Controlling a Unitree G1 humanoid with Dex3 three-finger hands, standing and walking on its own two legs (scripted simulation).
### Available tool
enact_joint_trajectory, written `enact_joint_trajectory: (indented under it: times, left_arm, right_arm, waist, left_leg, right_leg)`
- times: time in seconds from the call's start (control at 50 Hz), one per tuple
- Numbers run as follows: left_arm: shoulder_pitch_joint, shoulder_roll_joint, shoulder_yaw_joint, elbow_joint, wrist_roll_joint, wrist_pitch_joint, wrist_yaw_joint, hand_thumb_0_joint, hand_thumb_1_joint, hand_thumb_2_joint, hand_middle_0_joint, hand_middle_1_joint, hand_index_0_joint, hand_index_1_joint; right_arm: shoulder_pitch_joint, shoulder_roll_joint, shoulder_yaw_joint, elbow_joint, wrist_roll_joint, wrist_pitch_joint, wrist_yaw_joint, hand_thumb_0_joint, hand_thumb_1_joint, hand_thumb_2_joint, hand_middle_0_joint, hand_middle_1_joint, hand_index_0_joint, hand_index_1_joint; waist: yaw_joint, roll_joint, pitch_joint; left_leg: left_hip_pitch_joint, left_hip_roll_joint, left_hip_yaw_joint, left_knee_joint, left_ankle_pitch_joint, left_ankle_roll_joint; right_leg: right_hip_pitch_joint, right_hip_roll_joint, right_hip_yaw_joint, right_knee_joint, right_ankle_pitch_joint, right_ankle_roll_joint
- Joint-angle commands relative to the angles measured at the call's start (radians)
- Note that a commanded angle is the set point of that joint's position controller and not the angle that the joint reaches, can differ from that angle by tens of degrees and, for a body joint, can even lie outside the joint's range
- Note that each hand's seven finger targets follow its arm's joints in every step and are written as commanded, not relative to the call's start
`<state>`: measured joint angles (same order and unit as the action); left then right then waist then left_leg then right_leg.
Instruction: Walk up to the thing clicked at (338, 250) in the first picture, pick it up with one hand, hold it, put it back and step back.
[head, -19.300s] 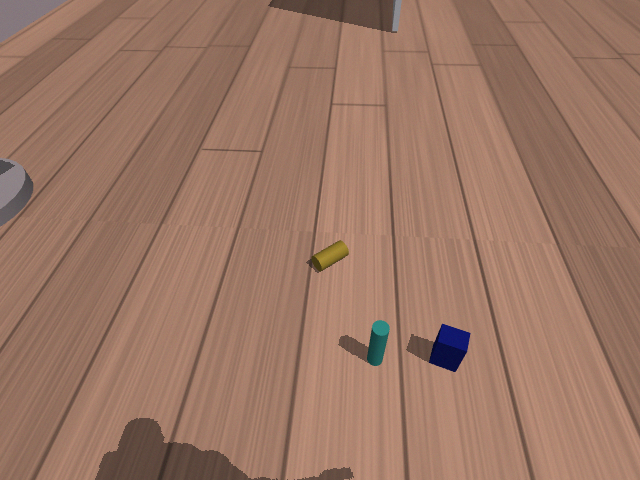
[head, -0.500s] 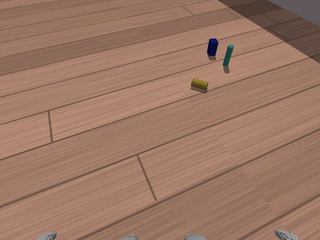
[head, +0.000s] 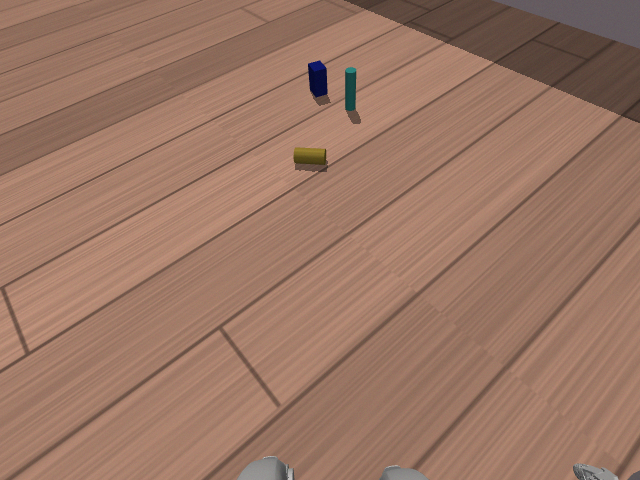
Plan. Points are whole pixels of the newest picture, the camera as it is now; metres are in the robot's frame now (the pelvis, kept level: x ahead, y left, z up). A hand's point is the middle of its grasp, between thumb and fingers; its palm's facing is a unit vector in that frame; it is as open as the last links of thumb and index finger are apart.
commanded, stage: walk up
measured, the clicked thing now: (310, 156) +1.48 +0.08 -0.70
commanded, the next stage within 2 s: stand in 0.92 s
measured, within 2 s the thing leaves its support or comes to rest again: neither
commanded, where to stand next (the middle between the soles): +0.06 +0.00 m, yaw -9 degrees
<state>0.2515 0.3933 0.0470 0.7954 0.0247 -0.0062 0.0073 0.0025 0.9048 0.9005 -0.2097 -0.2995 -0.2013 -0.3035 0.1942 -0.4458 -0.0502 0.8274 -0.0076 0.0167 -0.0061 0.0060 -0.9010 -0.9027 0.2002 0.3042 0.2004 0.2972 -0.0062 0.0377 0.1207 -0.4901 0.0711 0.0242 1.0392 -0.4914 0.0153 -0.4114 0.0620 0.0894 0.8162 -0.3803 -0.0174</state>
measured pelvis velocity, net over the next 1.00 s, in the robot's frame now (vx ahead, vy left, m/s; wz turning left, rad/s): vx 0.01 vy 0.01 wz -0.19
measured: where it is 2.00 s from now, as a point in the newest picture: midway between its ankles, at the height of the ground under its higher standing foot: outside the picture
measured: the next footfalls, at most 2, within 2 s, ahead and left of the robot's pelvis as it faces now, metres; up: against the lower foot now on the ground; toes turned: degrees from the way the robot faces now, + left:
left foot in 0.08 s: +0.07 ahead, +0.14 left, +0.00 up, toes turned -4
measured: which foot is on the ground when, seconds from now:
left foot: up 0.00-0.06, down 0.08-1.00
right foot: down 0.00-1.00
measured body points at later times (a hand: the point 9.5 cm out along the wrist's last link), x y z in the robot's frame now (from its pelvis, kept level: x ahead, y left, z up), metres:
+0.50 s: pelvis +0.00 +0.01 +0.01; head +0.02 +0.00 +0.46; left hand +0.13 +0.31 -0.10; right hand +0.02 -0.32 -0.11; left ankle +0.03 +0.15 -0.70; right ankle +0.00 -0.12 -0.70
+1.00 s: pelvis +0.01 +0.01 +0.04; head +0.02 +0.00 +0.48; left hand +0.18 +0.28 -0.08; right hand +0.04 -0.31 -0.10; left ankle +0.03 +0.15 -0.70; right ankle +0.00 -0.12 -0.70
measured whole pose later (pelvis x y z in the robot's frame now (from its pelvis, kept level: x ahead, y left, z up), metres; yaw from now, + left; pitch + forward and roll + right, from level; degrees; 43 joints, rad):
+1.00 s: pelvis +0.01 +0.01 +0.04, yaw -11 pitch -2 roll +1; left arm 0.04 0.34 0.00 1.12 0.00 -0.02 0.00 0.00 0.91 0.90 -0.21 -0.30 -0.20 -0.30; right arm 0.05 -0.38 -0.01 1.12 -0.01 0.00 0.01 0.00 -0.90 -0.90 0.20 0.30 0.20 0.30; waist -0.04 0.02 0.06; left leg -0.15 0.06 0.10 0.45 -0.25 -0.03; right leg -0.20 0.01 0.11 0.48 -0.23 0.02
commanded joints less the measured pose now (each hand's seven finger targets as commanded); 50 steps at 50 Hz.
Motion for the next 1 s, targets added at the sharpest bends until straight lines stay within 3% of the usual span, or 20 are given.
enact_joint_trajectory:
  times: [0.0, 0.04, 0.06, 0.08, 0.1, 0.14, 0.18, 0.28, 0.3, 0.32, 0.34, 0.38, 0.42, 0.44, 0.46, 0.48, 0.56, 0.68, 0.88, 0.98]
  left_arm:
    - [-0.014, 0.283, 0.081, -0.080, -0.002, -0.027, 0.028, 0.000, 0.900, 0.900, -0.200, -0.300, -0.200, -0.300]
    - [-0.057, 0.247, 0.066, -0.080, -0.018, -0.016, 0.024, 0.000, 0.900, 0.900, -0.200, -0.300, -0.200, -0.300]
    - [-0.053, 0.191, 0.050, -0.090, -0.026, -0.014, 0.024, 0.000, 0.900, 0.900, -0.200, -0.300, -0.200, -0.300]
    - [-0.044, 0.151, 0.036, -0.088, -0.030, -0.014, 0.026, 0.000, 0.900, 0.900, -0.200, -0.300, -0.200, -0.300]
    - [-0.061, 0.250, 0.061, -0.062, -0.016, -0.019, 0.041, 0.000, 0.900, 0.900, -0.200, -0.300, -0.200, -0.300]
    - [-0.028, 0.247, 0.071, -0.022, -0.017, -0.024, 0.029, 0.000, 0.900, 0.900, -0.200, -0.300, -0.200, -0.300]
    - [-0.036, 0.228, 0.070, -0.002, -0.022, -0.028, 0.010, 0.000, 0.900, 0.900, -0.200, -0.300, -0.200, -0.300]
    - [0.039, 0.186, 0.071, 0.067, -0.008, -0.044, 0.009, 0.000, 0.900, 0.900, -0.200, -0.300, -0.200, -0.300]
    - [0.050, 0.219, 0.080, 0.073, -0.001, -0.052, 0.017, 0.000, 0.900, 0.900, -0.200, -0.300, -0.200, -0.300]
    - [0.027, 0.276, 0.083, 0.053, 0.008, -0.064, 0.027, 0.000, 0.900, 0.900, -0.200, -0.300, -0.200, -0.300]
    - [-0.034, 0.314, 0.080, 0.046, 0.001, -0.061, 0.026, 0.000, 0.900, 0.900, -0.200, -0.300, -0.200, -0.300]
    - [-0.087, 0.263, 0.056, 0.047, -0.008, -0.060, 0.023, 0.000, 0.900, 0.900, -0.200, -0.300, -0.200, -0.300]
    - [-0.166, 0.244, 0.044, 0.051, -0.014, -0.053, 0.021, 0.000, 0.900, 0.900, -0.200, -0.300, -0.200, -0.300]
    - [-0.172, 0.207, 0.032, 0.055, -0.018, -0.049, 0.017, 0.000, 0.900, 0.900, -0.200, -0.300, -0.200, -0.300]
    - [-0.141, 0.185, 0.023, 0.076, -0.023, -0.044, 0.013, 0.000, 0.900, 0.900, -0.200, -0.300, -0.200, -0.300]
    - [-0.105, 0.203, 0.027, 0.104, -0.022, -0.043, 0.014, 0.000, 0.900, 0.900, -0.200, -0.300, -0.200, -0.300]
    - [-0.149, 0.224, 0.027, 0.153, -0.024, -0.054, 0.012, 0.000, 0.900, 0.900, -0.200, -0.300, -0.200, -0.300]
    - [-0.182, 0.190, 0.007, 0.211, -0.029, -0.051, 0.015, 0.000, 0.900, 0.900, -0.200, -0.300, -0.200, -0.300]
    - [-0.248, 0.176, 0.000, 0.256, -0.026, -0.037, 0.013, 0.000, 0.900, 0.900, -0.200, -0.300, -0.200, -0.300]
    - [-0.254, 0.170, -0.007, 0.283, -0.021, -0.032, 0.007, 0.000, 0.900, 0.900, -0.200, -0.300, -0.200, -0.300]
  right_arm:
    - [0.035, -0.168, -0.052, -0.053, -0.002, -0.045, -0.007, 0.000, -0.900, -0.900, 0.200, 0.300, 0.200, 0.300]
    - [0.107, -0.156, -0.056, -0.017, -0.010, -0.062, -0.007, 0.000, -0.900, -0.900, 0.200, 0.300, 0.200, 0.300]
    - [0.133, -0.194, -0.066, -0.017, -0.029, -0.071, -0.012, 0.000, -0.900, -0.900, 0.200, 0.300, 0.200, 0.300]
    - [0.089, -0.296, -0.083, -0.033, -0.025, -0.076, -0.011, 0.000, -0.900, -0.900, 0.200, 0.300, 0.200, 0.300]
    - [0.032, -0.328, -0.093, -0.044, -0.012, -0.077, -0.002, 0.000, -0.900, -0.900, 0.200, 0.300, 0.200, 0.300]
    - [-0.010, -0.259, -0.075, -0.051, -0.018, -0.080, -0.006, 0.000, -0.900, -0.900, 0.200, 0.300, 0.200, 0.300]
    - [0.002, -0.261, -0.070, -0.034, -0.019, -0.078, -0.007, 0.000, -0.900, -0.900, 0.200, 0.300, 0.200, 0.300]
    - [-0.019, -0.192, -0.035, -0.029, -0.018, -0.040, 0.011, 0.000, -0.900, -0.900, 0.200, 0.300, 0.200, 0.300]
    - [0.001, -0.144, -0.020, -0.030, -0.014, -0.037, 0.010, 0.000, -0.900, -0.900, 0.200, 0.300, 0.200, 0.300]
    - [-0.015, -0.088, -0.002, -0.048, -0.004, -0.037, 0.012, 0.000, -0.900, -0.900, 0.200, 0.300, 0.200, 0.300]
    - [-0.051, -0.138, -0.019, -0.033, 0.000, -0.030, -0.004, 0.000, -0.900, -0.900, 0.200, 0.300, 0.200, 0.300]
    - [-0.032, -0.154, -0.025, 0.008, 0.008, -0.038, 0.001, 0.000, -0.900, -0.900, 0.200, 0.300, 0.200, 0.300]
    - [0.048, -0.136, -0.022, 0.069, 0.009, -0.052, 0.002, 0.000, -0.900, -0.900, 0.200, 0.300, 0.200, 0.300]
    - [0.058, -0.160, -0.029, 0.083, -0.001, -0.060, 0.001, 0.000, -0.900, -0.900, 0.200, 0.300, 0.200, 0.300]
    - [-0.002, -0.201, -0.031, 0.073, -0.007, -0.064, 0.004, 0.000, -0.900, -0.900, 0.200, 0.300, 0.200, 0.300]
    - [-0.052, -0.212, -0.029, 0.071, -0.001, -0.062, 0.010, 0.000, -0.900, -0.900, 0.200, 0.300, 0.200, 0.300]
    - [-0.086, -0.164, 0.000, 0.120, 0.005, -0.055, 0.013, 0.000, -0.900, -0.900, 0.200, 0.300, 0.200, 0.300]
    - [-0.124, -0.160, 0.008, 0.179, 0.012, -0.057, 0.011, 0.000, -0.900, -0.900, 0.200, 0.300, 0.200, 0.300]
    - [-0.182, -0.146, -0.003, 0.231, 0.008, -0.045, 0.011, 0.000, -0.900, -0.900, 0.200, 0.300, 0.200, 0.300]
    - [-0.185, -0.121, -0.001, 0.238, 0.002, -0.041, 0.009, 0.000, -0.900, -0.900, 0.200, 0.300, 0.200, 0.300]
  waist:
    - [0.002, -0.205, -0.149]
    - [-0.049, -0.155, -0.171]
    - [-0.058, -0.040, -0.186]
    - [-0.055, 0.173, -0.163]
    - [-0.052, 0.151, -0.124]
    - [-0.002, 0.044, -0.062]
    - [-0.013, 0.134, -0.044]
    - [0.032, 0.119, -0.124]
    - [0.037, 0.023, -0.139]
    - [0.026, -0.159, -0.138]
    - [0.021, -0.157, -0.114]
    - [-0.009, -0.093, -0.100]
    - [-0.057, -0.140, -0.124]
    - [-0.060, -0.095, -0.148]
    - [-0.025, -0.023, -0.135]
    - [0.007, -0.011, -0.127]
    - [-0.005, -0.046, -0.088]
    - [-0.003, -0.045, -0.188]
    - [-0.014, -0.043, -0.167]
    - [-0.021, -0.087, -0.174]
  left_leg:
    - [0.062, -0.028, -0.002, -0.185, 0.002, 0.009]
    - [0.266, -0.054, 0.008, -0.423, 0.156, 0.023]
    - [0.350, 0.055, -0.175, -0.532, 0.123, 0.064]
    - [0.330, 0.313, -0.520, -0.672, 0.061, 0.176]
    - [0.243, 0.444, -0.633, -0.685, 0.105, 0.299]
    - [0.202, 0.321, -0.400, -0.614, 0.236, 0.238]
    - [0.172, 0.247, -0.252, -0.598, 0.271, 0.176]
    - [0.071, 0.157, -0.077, -0.408, 0.258, 0.099]
    - [-0.005, 0.128, -0.052, -0.308, 0.230, 0.063]
    - [-0.110, 0.027, 0.014, -0.175, 0.115, -0.010]
    - [-0.001, 0.027, -0.037, -0.145, -0.106, -0.003]
    - [0.065, 0.026, -0.044, -0.215, -0.083, 0.007]
    - [0.234, 0.017, -0.012, -0.418, 0.202, 0.018]
    - [0.285, 0.065, -0.087, -0.500, 0.237, 0.033]
    - [0.228, 0.130, -0.204, -0.565, 0.128, 0.069]
    - [0.154, 0.172, -0.229, -0.577, 0.072, 0.101]
    - [0.173, 0.052, -0.059, -0.520, 0.168, 0.023]
    - [0.306, 0.089, -0.044, -0.580, 0.337, 0.036]
    - [0.365, 0.094, -0.015, -0.670, 0.280, 0.019]
    - [0.408, 0.071, -0.033, -0.693, 0.405, -0.006]
  right_leg:
    - [0.070, -0.214, 0.324, -0.210, 0.359, -0.202]
    - [-0.038, -0.154, 0.222, -0.103, 0.355, -0.134]
    - [-0.139, -0.097, 0.176, 0.027, 0.287, -0.073]
    - [-0.245, 0.055, 0.057, 0.174, -0.021, -0.010]
    - [-0.200, -0.003, 0.082, 0.266, -0.233, 0.009]
    - [-0.159, -0.028, 0.054, 0.289, -0.183, 0.005]
    - [-0.102, -0.045, -0.017, 0.172, -0.131, -0.002]
    - [0.261, 0.008, -0.115, -0.277, 0.073, -0.014]
    - [0.332, -0.042, 0.022, -0.301, 0.069, -0.032]
    - [0.325, -0.255, 0.396, -0.396, 0.066, -0.112]
    - [0.133, -0.366, 0.486, -0.398, 0.087, -0.232]
    - [0.103, -0.295, 0.344, -0.346, 0.163, -0.199]
    - [0.027, -0.197, 0.190, -0.279, 0.191, -0.109]
    - [-0.001, -0.151, 0.129, -0.224, 0.229, -0.069]
    - [0.013, -0.085, 0.068, -0.196, 0.168, -0.036]
    - [0.103, -0.060, 0.032, -0.187, 0.062, -0.030]
    - [0.121, -0.137, 0.173, -0.315, 0.166, -0.065]
    - [0.194, -0.122, 0.098, -0.304, 0.403, -0.033]
    - [0.185, -0.128, 0.104, -0.369, 0.388, -0.018]
    - [0.237, -0.153, 0.078, -0.451, 0.456, -0.006]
